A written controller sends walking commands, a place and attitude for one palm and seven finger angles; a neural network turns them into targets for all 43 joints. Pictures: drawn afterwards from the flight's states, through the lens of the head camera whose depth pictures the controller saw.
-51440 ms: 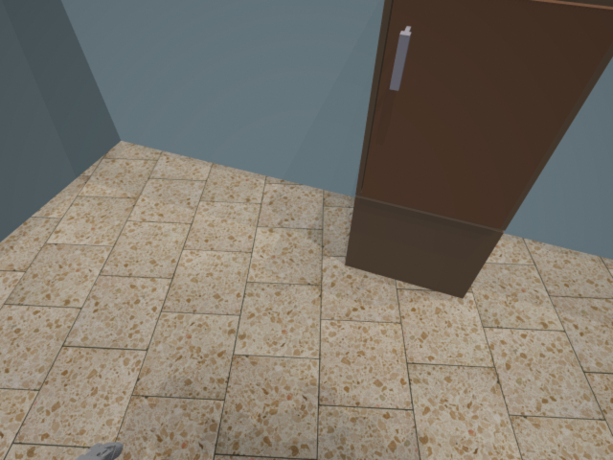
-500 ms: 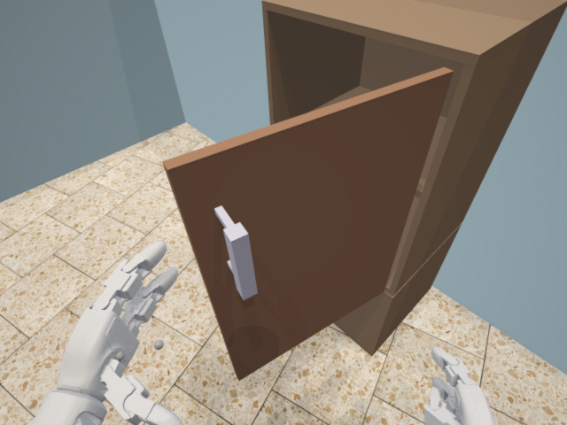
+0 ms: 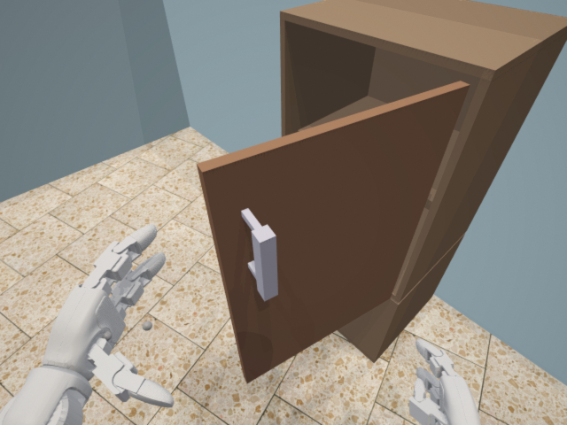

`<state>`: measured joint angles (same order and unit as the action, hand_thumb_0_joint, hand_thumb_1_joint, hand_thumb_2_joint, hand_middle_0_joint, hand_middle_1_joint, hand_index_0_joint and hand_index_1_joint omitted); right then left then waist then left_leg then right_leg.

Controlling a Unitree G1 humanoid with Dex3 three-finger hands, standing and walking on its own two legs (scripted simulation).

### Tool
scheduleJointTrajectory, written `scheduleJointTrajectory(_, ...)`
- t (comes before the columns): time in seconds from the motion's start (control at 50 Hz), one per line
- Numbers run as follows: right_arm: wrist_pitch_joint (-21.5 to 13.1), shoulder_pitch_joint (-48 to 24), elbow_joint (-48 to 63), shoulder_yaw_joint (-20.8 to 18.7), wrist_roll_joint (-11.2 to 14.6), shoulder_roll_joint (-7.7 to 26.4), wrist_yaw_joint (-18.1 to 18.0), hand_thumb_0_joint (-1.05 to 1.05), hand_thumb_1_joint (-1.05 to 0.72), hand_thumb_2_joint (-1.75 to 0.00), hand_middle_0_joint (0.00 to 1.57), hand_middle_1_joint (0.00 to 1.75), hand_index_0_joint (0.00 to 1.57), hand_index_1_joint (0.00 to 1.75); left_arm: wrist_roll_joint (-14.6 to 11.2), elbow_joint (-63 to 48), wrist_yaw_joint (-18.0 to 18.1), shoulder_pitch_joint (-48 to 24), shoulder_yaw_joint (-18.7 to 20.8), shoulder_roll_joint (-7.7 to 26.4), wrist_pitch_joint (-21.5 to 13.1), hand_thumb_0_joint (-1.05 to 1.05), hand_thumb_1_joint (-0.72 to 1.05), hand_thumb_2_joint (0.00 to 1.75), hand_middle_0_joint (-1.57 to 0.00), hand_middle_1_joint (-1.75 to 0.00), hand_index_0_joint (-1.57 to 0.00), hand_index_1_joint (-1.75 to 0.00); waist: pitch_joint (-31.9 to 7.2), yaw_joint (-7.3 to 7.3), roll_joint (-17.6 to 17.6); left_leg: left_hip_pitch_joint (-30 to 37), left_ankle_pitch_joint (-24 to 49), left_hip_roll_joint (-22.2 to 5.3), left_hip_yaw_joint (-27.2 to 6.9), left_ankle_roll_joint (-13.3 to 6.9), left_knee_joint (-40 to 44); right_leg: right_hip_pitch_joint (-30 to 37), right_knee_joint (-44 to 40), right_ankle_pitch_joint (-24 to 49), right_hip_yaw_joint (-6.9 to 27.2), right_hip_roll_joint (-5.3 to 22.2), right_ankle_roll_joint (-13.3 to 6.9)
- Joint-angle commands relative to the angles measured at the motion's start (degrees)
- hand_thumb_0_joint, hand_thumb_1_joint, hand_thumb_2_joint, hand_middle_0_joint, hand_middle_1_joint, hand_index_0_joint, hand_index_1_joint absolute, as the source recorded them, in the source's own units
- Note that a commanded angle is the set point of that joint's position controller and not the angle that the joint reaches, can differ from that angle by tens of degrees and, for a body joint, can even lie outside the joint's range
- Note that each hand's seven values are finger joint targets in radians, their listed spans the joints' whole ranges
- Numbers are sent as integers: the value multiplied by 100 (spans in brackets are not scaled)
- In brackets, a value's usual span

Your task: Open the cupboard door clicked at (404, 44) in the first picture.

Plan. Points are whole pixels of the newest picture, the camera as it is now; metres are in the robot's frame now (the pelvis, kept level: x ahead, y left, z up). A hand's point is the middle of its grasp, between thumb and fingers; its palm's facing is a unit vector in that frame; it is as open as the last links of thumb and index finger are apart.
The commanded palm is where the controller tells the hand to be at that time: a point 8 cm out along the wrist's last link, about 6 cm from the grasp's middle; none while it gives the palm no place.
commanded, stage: draw the hand back to the body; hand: left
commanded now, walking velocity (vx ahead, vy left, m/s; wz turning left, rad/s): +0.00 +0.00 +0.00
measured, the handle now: (258, 254) +0.30 +0.07 +0.13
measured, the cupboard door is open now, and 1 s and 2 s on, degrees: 78 78 78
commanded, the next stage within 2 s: step back with the hand held close in 1.06 s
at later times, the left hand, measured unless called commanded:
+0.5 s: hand (109, 283) +0.22 +0.23 +0.16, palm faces +0.33 -0.86 -0.38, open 11.3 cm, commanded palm +0.18 +0.28 +0.18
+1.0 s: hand (108, 267) +0.24 +0.23 +0.17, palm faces +0.39 -0.83 -0.40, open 7.5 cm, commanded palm +0.19 +0.28 +0.18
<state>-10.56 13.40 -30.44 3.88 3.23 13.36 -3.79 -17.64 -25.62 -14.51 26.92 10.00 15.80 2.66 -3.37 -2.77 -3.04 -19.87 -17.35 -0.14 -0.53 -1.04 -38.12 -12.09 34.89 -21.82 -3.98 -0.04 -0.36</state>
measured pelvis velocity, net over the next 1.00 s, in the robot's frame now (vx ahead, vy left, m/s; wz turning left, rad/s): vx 0.04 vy -0.02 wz -0.04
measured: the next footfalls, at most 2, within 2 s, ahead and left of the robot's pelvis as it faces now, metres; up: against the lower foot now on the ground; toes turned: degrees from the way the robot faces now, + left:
none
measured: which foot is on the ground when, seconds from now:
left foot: down 0.00-1.00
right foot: down 0.00-1.00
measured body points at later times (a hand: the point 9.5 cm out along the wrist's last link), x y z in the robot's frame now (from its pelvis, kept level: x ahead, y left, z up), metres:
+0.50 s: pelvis +0.02 +0.00 +0.02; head +0.01 -0.02 +0.47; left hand +0.20 +0.27 +0.18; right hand +0.20 -0.22 -0.07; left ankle +0.03 +0.11 -0.72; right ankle -0.03 -0.11 -0.72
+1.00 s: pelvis +0.04 -0.02 +0.02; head +0.02 -0.04 +0.47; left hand +0.21 +0.27 +0.19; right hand +0.22 -0.25 -0.07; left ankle +0.03 +0.11 -0.72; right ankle -0.03 -0.11 -0.72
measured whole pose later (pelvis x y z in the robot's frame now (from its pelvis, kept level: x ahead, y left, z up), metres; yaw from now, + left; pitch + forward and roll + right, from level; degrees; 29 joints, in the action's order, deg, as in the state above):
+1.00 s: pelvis +0.04 -0.02 +0.02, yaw -2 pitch -2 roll +0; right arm -2.9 10.7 -35.1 0.7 0.7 13.0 -4.3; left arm -4.5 -22.4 5.7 27.1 18.0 19.8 -3.7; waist 0.1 -3.9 -3.1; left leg -8.2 -14.1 -0.9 1.8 0.2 -24.6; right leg -1.7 21.9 -17.9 -1.6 -0.9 -1.4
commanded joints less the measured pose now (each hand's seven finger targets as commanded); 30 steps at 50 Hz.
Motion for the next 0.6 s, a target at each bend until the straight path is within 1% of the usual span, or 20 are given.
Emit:
scheduleJointTrajectory(0.0,-295,-883,952,-227,-173,457,-195,0,-90,-90,20,30,20,30,859,-1423,1276,-202,411,748,-648,0,-26,40,-16,-30,-16,-30,328,-42,-18,792,354,-5,-142,19,996,-663,-1197,635,193,-92,-100)
scheduleJointTrajectory(0.02,-215,-826,898,-214,-185,452,-179,0,-90,-90,20,30,20,30,1006,-1312,1486,16,197,538,-655,0,-22,42,-16,-30,-16,-30,399,-23,2,831,331,-32,-149,22,1073,-597,-1232,580,159,-78,-91)
scheduleJointTrajectory(0.04,-162,-870,850,-253,-203,494,-184,0,-90,-90,20,30,20,30,1094,-1276,1646,-16,217,614,-678,0,-18,43,-16,-30,-16,-30,414,-17,261,864,305,-60,-141,2,1135,-514,-1328,549,170,-77,-78)
scheduleJointTrajectory(0.06,-110,-874,855,-261,-223,502,-183,0,-90,-90,20,30,20,30,1165,-1384,1766,-141,273,687,-733,0,-15,45,-16,-30,-16,-30,315,2,157,956,307,-62,-103,-2,1194,-424,-1369,518,209,-51,-71)
scheduleJointTrajectory(0.08,-74,-886,814,-268,-241,494,-191,0,-90,-90,20,30,20,30,1228,-1334,1869,-178,358,773,-778,0,-12,47,-16,-30,-16,-30,328,-3,96,1035,304,-61,-67,-7,1244,-391,-1435,494,222,-39,-67)
scheduleJointTrajectory(0.1,-53,-882,787,-274,-259,494,-192,0,-90,-90,20,30,20,30,1289,-1395,1951,-281,388,819,-834,0,-8,48,-16,-30,-16,-30,251,4,-88,1129,322,-56,-56,-8,1317,-309,-1466,508,231,-26,-79)
scheduleJointTrajectory(0.14,-24,-890,688,-303,-289,521,-201,0,-90,-90,20,30,20,30,1373,-1302,2089,-335,552,988,-911,0,-1,51,-17,-30,-17,-30,201,-16,-77,1236,436,-67,-36,-10,1405,-139,-1545,603,233,-28,-88)
scheduleJointTrajectory(0.16,-7,-896,687,-312,-296,505,-195,0,-90,-90,20,30,20,30,1383,-1336,2111,-316,499,890,-939,0,2,52,-17,-30,-17,-30,114,-8,-121,1356,559,-78,-42,-16,1441,-86,-1533,700,235,-22,-86)
scheduleJointTrajectory(0.2,1,-919,637,-320,-306,518,-177,0,-90,-90,20,30,20,30,1417,-1370,2157,-388,490,883,-998,0,9,55,-17,-30,-17,-30,81,-1,-145,1462,711,-84,-53,-15,1530,29,-1528,859,209,-28,-79)
scheduleJointTrajectory(0.24,-8,-926,562,-353,-329,555,-166,0,-90,-90,20,30,20,30,1459,-1374,2212,-370,637,1037,-1040,0,17,58,-17,-30,-17,-30,-62,-36,-151,1598,993,-85,-25,-21,1529,183,-1549,1107,210,-31,-88)
scheduleJointTrajectory(0.28,40,-945,549,-366,-320,542,-146,0,-90,-90,20,30,20,30,1439,-1247,2204,-182,643,939,-1034,0,23,62,-18,-30,-18,-30,1,-39,3,1610,1223,-98,-9,-18,1563,244,-1525,1322,193,-40,-72)
scheduleJointTrajectory(0.32,96,-929,526,-390,-320,553,-127,0,-90,-90,20,30,20,30,1425,-1205,2207,-153,778,1016,-1040,0,31,64,-18,-30,-18,-30,-67,-53,98,1669,1431,-109,2,-19,1565,325,-1514,1519,184,-45,-64)
scheduleJointTrajectory(0.34,110,-952,493,-406,-316,570,-124,0,-90,-90,20,30,20,30,1448,-1104,2220,-153,877,1115,-1049,0,34,66,-18,-30,-18,-30,-5,-76,101,1668,1495,-113,15,-16,1568,346,-1535,1576,191,-53,-70)
scheduleJointTrajectory(0.36,149,-952,511,-407,-319,536,-119,0,-90,-90,20,30,20,30,1415,-1065,2207,-73,879,1042,-1040,0,37,68,-18,-30,-18,-30,31,-73,139,1655,1541,-109,42,-21,1580,360,-1524,1661,191,-38,-54)
scheduleJointTrajectory(0.42,232,-945,502,-438,-302,541,-100,0,-90,-90,20,30,20,30,1402,-1084,2196,-88,1055,1137,-1047,0,48,72,-19,-30,-19,-30,-47,-85,93,1738,1875,-112,85,-24,1527,419,-1504,1972,202,-37,-44)
scheduleJointTrajectory(0.44,252,-953,478,-447,-307,552,-102,0,-90,-90,20,30,20,30,1403,-1006,2208,-121,1178,1252,-1032,0,51,74,-19,-30,-19,-30,-14,-105,93,1714,1877,-106,98,-20,1520,450,-1534,2016,205,-37,-48)
scheduleJointTrajectory(0.46,277,-948,499,-457,-296,535,-105,0,-90,-90,20,30,20,30,1389,-1022,2205,-138,1190,1222,-1037,0,55,75,-19,-30,-19,-30,-52,-91,165,1756,1932,-108,120,-29,1512,456,-1520,2095,211,-28,-34)
scheduleJointTrajectory(0.52,332,-937,497,-474,-286,533,-110,0,-90,-90,20,30,20,30,1367,-1015,2200,-281,1313,1303,-1028,0,65,80,-19,-30,-19,-30,-74,-83,30,1826,2039,-107,153,-38,1492,429,-1536,2190,221,-28,-24)
scheduleJointTrajectory(0.54,333,-939,464,-487,-290,558,-117,0,-90,-90,20,30,20,30,1376,-1004,2212,-340,1395,1399,-1032,0,69,81,-19,-30,-19,-30,-91,-94,69,1823,2097,-112,141,-35,1478,482,-1539,2249,222,-33,-36)
scheduleJointTrajectory(0.58,363,-929,464,-491,-283,543,-111,0,-90,-90,20,30,20,30,1352,-925,2207,-325,1442,1371,-1017,0,76,84,-19,-30,-19,-30,-81,-92,65,1848,2219,-109,172,-45,1462,469,-1529,2391,231,-24,-18)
